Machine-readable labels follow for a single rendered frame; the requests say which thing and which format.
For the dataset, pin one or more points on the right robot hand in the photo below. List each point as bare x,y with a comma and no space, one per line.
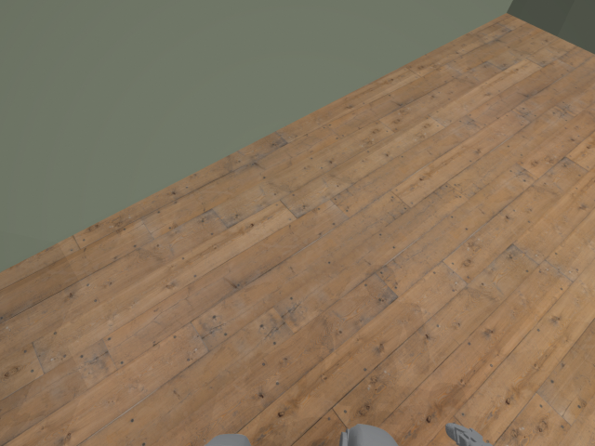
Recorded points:
464,436

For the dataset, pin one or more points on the robot right thigh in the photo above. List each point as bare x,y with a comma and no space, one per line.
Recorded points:
365,435

